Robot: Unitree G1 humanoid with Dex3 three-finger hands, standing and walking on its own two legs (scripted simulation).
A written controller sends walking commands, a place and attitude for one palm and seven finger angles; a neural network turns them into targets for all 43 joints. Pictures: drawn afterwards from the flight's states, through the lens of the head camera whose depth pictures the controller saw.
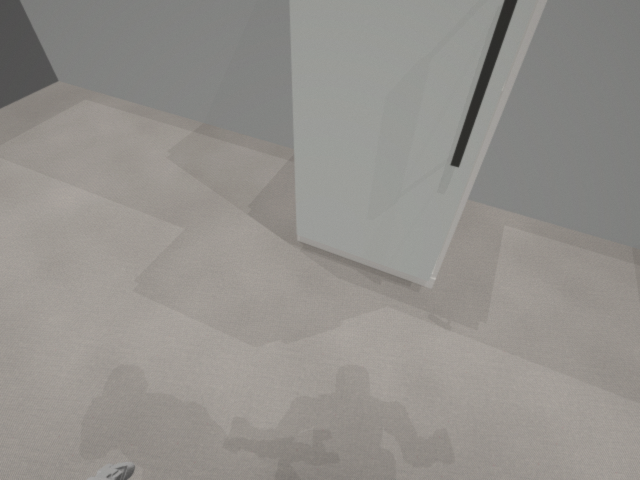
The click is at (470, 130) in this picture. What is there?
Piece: fridge door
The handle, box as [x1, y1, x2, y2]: [451, 0, 516, 166]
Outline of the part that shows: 516,0 504,1 451,162 452,165 458,166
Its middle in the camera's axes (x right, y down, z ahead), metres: +0.37 -0.36 +0.86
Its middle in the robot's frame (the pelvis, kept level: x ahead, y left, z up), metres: +0.92 -0.31 +0.11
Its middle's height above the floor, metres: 0.87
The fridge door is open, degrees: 0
